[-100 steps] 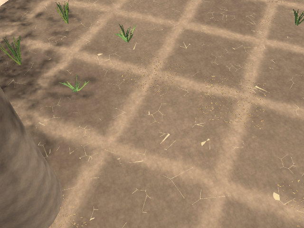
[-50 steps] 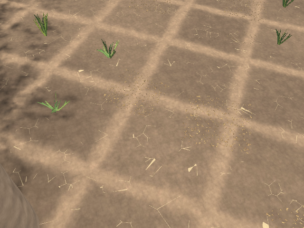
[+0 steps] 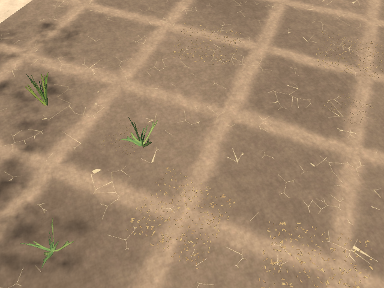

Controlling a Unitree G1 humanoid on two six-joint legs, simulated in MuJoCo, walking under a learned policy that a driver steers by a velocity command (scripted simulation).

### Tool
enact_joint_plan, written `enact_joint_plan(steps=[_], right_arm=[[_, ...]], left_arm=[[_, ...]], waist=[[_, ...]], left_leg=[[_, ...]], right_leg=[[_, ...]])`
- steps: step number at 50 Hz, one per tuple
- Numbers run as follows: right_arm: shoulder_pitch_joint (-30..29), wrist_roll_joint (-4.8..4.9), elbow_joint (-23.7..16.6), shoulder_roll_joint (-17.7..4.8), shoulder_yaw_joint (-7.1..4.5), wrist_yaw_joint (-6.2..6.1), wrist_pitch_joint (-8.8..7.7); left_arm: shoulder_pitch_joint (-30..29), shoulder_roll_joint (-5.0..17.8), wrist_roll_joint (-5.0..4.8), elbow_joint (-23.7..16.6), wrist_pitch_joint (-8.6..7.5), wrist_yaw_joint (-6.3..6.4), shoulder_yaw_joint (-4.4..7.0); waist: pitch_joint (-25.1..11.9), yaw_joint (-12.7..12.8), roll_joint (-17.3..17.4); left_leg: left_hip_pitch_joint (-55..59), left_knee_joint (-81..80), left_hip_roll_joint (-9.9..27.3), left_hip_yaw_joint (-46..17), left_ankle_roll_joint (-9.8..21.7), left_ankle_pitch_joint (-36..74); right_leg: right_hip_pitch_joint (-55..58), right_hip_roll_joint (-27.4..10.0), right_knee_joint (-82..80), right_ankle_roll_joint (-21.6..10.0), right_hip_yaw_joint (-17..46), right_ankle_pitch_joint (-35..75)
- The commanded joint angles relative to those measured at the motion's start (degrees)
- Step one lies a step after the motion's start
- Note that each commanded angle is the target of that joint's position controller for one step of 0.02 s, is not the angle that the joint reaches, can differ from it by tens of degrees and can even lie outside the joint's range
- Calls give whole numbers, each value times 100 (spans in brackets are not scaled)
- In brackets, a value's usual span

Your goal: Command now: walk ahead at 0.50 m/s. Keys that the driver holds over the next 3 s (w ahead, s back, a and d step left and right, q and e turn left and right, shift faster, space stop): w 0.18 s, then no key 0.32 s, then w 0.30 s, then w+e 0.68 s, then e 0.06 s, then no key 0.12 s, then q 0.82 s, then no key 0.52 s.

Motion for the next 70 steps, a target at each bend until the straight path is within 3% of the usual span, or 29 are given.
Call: enact_joint_plan(steps=[1, 8, 12, 14, 15, 16, 17, 18, 20, 25, 28, 33, 38, 39, 40, 41, 43, 45, 47, 51, 57, 61, 62, 63, 64, 65, 66, 67, 70], right_arm=[[-60, 35, -279, -906, -189, -122, -69], [428, 160, -36, -973, -199, -193, 5], [390, 142, 58, -976, -214, -248, 148], [232, 120, -18, -971, -194, -273, 224], [461, -32, -133, -780, -106, -265, 257], [1577, -39, 39, -11, 124, -175, 206], [1515, 109, 217, -558, 4, -157, 159], [845, 255, 56, -856, -83, -159, 153], [194, 134, -56, -785, -103, -282, 264], [286, 45, -22, -357, -38, -397, 552], [-111, 74, -90, -550, -77, -372, 597], [-727, 97, -194, -573, -128, -262, 364], [-200, 93, 216, -429, -155, -191, 208], [129, 103, 339, -511, -182, -202, 205], [649, 82, 453, -785, -228, -232, 190], [809, 110, 488, -1441, -386, -242, 222], [530, -17, 380, -961, -270, -237, 28], [164, 49, 248, -807, -222, -214, -46], [161, -50, 254, -624, -158, -228, -72], [239, -112, 311, -569, -102, -280, -99], [704, 97, 484, -787, -149, -282, -59], [411, 194, 413, -1161, -259, -304, 117], [378, 158, 353, -1095, -224, -315, 130], [419, -22, 153, -877, -135, -289, 69], [781, -16, -148, -127, 104, -183, -125], [49, 191, -247, -593, -10, -110, -349], [-392, 381, -377, -769, -74, -79, -407], [-447, 300, -366, -705, -75, -125, -417], [-257, 91, -395, -631, -180, -165, -213]], left_arm=[[-203, 202, 8, -414, -15, 9, 51], [-1422, 130, -39, -768, -96, -210, -37], [-1298, 352, 76, -856, -156, -313, 20], [-52, 703, 156, -464, -190, -287, 188], [746, 1134, 309, -247, -179, -234, 274], [845, 1416, 285, -156, -97, -230, 298], [901, 966, 141, -210, -38, -264, 205], [417, 775, 96, -281, -31, -250, 137], [-424, 390, 157, -393, -29, -203, 4], [-857, 360, 306, -203, -58, -150, -30], [-601, 854, 145, -123, 64, -63, 127], [-229, 816, 41, -48, 106, 68, 161], [-380, 721, -69, -108, 230, 66, 149], [-475, 527, -49, -161, 233, 50, 88], [-720, 129, 10, -306, 203, 12, -25], [-771, -67, 25, -496, 94, -16, -59], [-786, 523, -164, -430, -62, -49, 91], [-658, 524, -148, -299, -77, -55, 132], [-743, 386, -62, -254, -21, -78, 157], [-1055, 63, -44, -383, 102, -169, 100], [-1852, -76, -30, -829, 202, -383, -14], [-793, 393, -28, -794, 262, -419, 235], [220, 766, -72, -521, 311, -350, 450], [1118, 1322, -108, -340, 395, -185, 628], [890, 1546, -116, -468, 369, -188, 589], [933, 1040, -23, -457, 308, -188, 430], [800, 708, 40, -401, 203, -154, 346], [325, 543, 28, -501, 107, -170, 282], [-208, 348, 53, -689, 43, -115, 208]], waist=[[155, 98, 543], [247, -241, 714], [115, 8, 862], [-647, 613, 750], [-1570, 703, -67], [-2448, 222, -1638], [-2777, 489, -1002], [-1863, 469, -643], [-951, 205, -16], [-843, -199, -396], [-771, 66, -459], [-211, 221, -263], [-289, -189, -87], [-314, -326, 42], [-360, -479, 807], [-63, -408, 1929], [256, -320, 1274], [235, -171, 1071], [194, -151, 954], [290, -195, 849], [717, -405, 693], [-57, 435, 1025], [-681, 913, 920], [-1404, 1099, -59], [-2351, 502, -1373], [-2189, 852, -561], [-1313, 859, -333], [-792, 537, 338], [-315, 21, 218]], left_leg=[[228, -1218, 1631, -1346, 986, 460], [504, -1009, 1456, -655, 673, 784], [1250, -207, 1655, -668, 423, 2235], [1081, 1251, 1200, -420, 93, 3285], [161, 2810, 811, -188, -158, 1496], [-1770, 4910, -105, -348, -524, -2886], [-1962, 5562, -38, -1218, -523, -3206], [-2384, 5665, 219, -1080, -461, -2958], [-2185, 5002, 691, -809, -532, -2169], [-706, 3162, 819, -660, -600, -1491], [-761, 2748, 723, -438, -488, -959], [-1594, 2268, 824, -488, -245, -1025], [17, 756, 443, 24, -42, -507], [505, 510, 610, -201, 68, -684], [1136, -66, 1471, -1397, 358, -1288], [1640, -697, 2379, -2987, 923, -2311], [1555, -805, 2493, -3056, 928, -2589], [1577, -898, 2233, -2222, 562, -1691], [1280, -1006, 2011, -1351, 401, -547], [687, -1082, 1678, -159, 320, 473], [1010, -962, 1938, 455, 296, 1119], [1395, 1019, 2027, 808, 117, 5084], [802, 2274, 1805, 893, -61, 5025], [-865, 4260, 1466, 902, -313, 2393], [-2762, 6240, 149, 10, -607, -2329], [-3329, 6638, 421, -966, -412, -2217], [-3797, 6534, 674, -821, -204, -1865], [-3541, 5949, 954, -839, -156, -1376], [-2566, 4973, 1211, -888, -304, -895]], right_leg=[[-742, -239, -817, 190, 102, 742], [-80, 179, -2831, 201, -214, 2126], [275, 371, -3230, -96, -168, 1594], [1965, 599, -3496, -311, -379, 2284], [3599, -361, -2959, -607, 458, 4483], [5506, -1766, -2938, -1793, 2443, 5379], [5233, -1617, -3355, -1827, 2800, 4467], [4488, -1378, -3509, -1571, 2007, 4051], [2961, -961, -3873, -1280, 1220, 3786], [1555, -584, -4392, -1255, 435, 3423], [1532, -651, -5050, -1241, 818, -66], [2119, -927, -5420, -1145, 1419, -1424], [1495, -387, -4867, -866, 752, -1464], [1139, -173, -4412, -702, 558, -1450], [342, 306, -2996, -384, -13, -1241], [-1208, 1003, -1753, -147, -699, -1491], [-2021, 489, -410, -251, 305, -1069], [-2103, 352, -368, -227, 436, -320], [-1689, 302, -516, -63, 381, 421], [-1013, 266, -1241, 128, -21, 1564], [-450, 337, -2333, -216, -575, 1429], [1241, 972, -2558, -668, -1144, 410], [2762, 1126, -2732, -895, -996, 716], [4653, 20, -2743, -1309, 748, 816], [5964, -1348, -4077, -2469, 4172, -695], [5718, -1304, -4602, -2154, 4155, -826], [5162, -1076, -4519, -1869, 3148, -203], [4187, -776, -4559, -1655, 2437, 424], [2621, -367, -4941, -1572, 1698, 1050]])
Next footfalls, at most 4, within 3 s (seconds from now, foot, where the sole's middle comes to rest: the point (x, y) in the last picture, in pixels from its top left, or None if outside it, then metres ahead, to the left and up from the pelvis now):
0.28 right None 0.36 -0.16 -0.78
0.80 left None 0.35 0.07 -0.78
1.24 right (250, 248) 0.64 -0.22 -0.78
1.70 left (222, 172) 0.98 -0.14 -0.78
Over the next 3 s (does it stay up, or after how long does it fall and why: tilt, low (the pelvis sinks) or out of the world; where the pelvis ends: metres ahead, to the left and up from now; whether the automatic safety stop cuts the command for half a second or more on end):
stays up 0.84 -0.17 -0.01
